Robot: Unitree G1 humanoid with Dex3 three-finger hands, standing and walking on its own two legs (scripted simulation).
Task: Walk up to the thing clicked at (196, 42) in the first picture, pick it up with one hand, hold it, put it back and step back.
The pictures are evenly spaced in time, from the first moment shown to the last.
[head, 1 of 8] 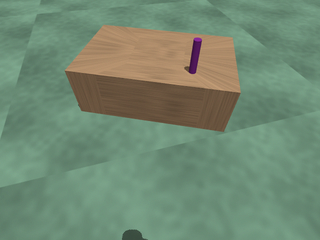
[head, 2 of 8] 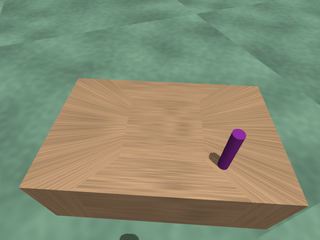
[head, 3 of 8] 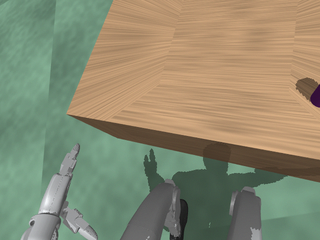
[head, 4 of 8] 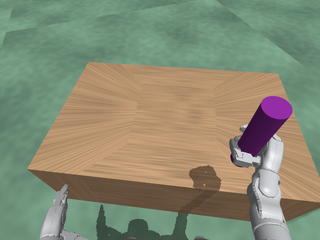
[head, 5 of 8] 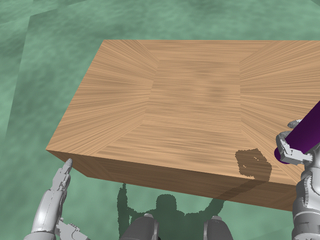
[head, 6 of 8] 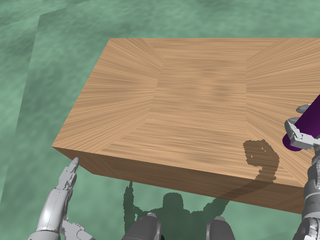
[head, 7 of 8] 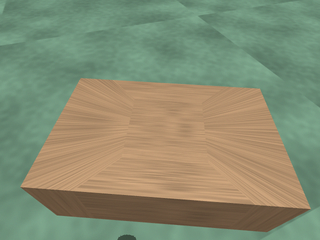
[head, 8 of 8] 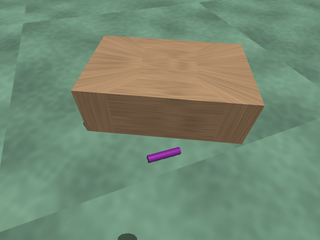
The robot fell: no
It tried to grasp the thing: yes
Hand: right
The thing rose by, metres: 0.28
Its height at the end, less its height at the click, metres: -0.52
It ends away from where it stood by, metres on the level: 0.43
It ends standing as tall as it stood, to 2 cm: no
